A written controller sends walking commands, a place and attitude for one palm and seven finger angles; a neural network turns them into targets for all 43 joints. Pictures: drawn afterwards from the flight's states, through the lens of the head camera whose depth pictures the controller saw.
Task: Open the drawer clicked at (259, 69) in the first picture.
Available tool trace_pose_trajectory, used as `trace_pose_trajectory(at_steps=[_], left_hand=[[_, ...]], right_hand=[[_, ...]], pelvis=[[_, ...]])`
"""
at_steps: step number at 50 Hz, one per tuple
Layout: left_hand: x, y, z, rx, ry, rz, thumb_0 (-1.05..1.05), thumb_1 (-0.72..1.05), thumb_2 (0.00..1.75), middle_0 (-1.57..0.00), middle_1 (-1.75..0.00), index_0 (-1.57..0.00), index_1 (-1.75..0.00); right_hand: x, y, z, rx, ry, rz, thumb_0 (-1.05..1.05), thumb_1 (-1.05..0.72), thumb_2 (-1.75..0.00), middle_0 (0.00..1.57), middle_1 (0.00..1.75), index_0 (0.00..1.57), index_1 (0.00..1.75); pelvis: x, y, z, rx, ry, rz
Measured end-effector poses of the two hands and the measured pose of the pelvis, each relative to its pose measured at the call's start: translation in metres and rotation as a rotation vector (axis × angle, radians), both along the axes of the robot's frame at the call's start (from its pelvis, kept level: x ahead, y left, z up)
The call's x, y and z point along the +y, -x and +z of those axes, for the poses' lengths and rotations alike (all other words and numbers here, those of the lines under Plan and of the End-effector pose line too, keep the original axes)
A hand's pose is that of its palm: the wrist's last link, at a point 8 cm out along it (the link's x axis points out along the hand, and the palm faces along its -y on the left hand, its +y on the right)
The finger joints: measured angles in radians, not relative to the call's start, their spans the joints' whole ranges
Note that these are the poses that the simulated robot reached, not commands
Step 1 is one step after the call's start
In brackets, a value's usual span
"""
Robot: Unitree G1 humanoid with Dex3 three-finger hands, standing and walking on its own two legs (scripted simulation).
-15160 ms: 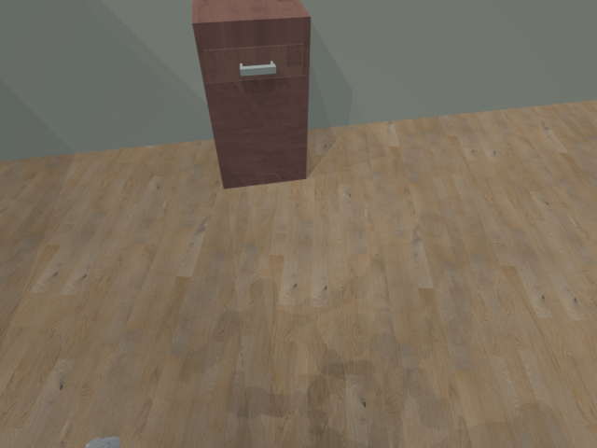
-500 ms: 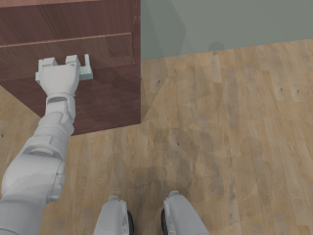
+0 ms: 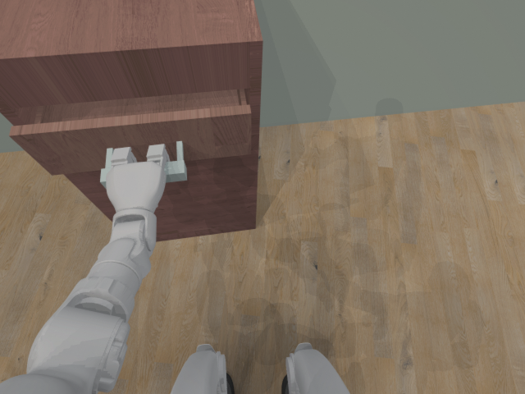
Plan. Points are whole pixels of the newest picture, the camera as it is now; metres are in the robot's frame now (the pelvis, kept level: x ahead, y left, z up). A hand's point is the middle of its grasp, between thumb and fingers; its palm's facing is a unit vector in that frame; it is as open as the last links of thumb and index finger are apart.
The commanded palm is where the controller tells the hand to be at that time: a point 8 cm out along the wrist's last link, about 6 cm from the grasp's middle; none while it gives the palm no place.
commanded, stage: pull the drawer open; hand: left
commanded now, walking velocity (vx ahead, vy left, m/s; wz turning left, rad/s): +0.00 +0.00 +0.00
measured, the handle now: (145, 162) +0.50 +0.19 -0.04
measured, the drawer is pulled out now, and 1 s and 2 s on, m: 0.05 0.18 0.30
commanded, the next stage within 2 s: none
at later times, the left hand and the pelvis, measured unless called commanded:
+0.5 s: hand (148, 232) +0.38 +0.18 -0.06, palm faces -0.02 -0.05 -1.00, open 6.2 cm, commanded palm +0.34 +0.17 -0.01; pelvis +0.00 -0.01 +0.01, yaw +1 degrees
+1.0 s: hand (148, 266) +0.32 +0.17 -0.06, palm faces -0.01 -0.05 -1.00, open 6.2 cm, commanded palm +0.28 +0.17 -0.01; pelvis -0.01 -0.01 +0.01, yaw +1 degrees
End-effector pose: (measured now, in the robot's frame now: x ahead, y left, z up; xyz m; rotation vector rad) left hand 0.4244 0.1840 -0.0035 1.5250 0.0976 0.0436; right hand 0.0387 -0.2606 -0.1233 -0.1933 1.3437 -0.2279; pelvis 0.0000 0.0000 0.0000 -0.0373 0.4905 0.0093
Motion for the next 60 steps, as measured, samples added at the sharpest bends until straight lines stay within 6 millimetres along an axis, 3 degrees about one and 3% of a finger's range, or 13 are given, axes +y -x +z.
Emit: trace_pose_trajectory(at_steps=[11,36,60], left_hand=[[-0.003,0.03,0.0,-0.001,0.006,-0.001,0.0,0.67,0.75,-0.3,-1.35,-0.35,-1.3],[-0.009,0.094,-0.001,-0.015,0.007,0.002,0.0,0.66,0.78,-0.3,-1.35,-0.35,-1.3],[-0.015,0.139,-0.001,-0.014,0.009,0.021,0.01,0.66,0.79,-0.29,-1.35,-0.36,-1.31]], right_hand=[[0.002,-0.028,0.004,-0.065,-0.013,0.026,0.01,-0.9,-0.9,0.2,0.29,0.2,0.3],[0.006,-0.048,0.005,-0.147,-0.041,0.063,0.01,-0.9,-0.9,0.2,0.29,0.2,0.3],[0.01,-0.089,0.012,-0.256,-0.054,0.132,0.01,-0.9,-0.9,0.2,0.29,0.2,0.3]], pelvis=[[-0.003,-0.001,0.006,-0.031,-0.006,0.002],[-0.006,0.008,0.009,-0.087,-0.018,0.006],[-0.012,0.008,0.01,-0.117,-0.028,0.014]])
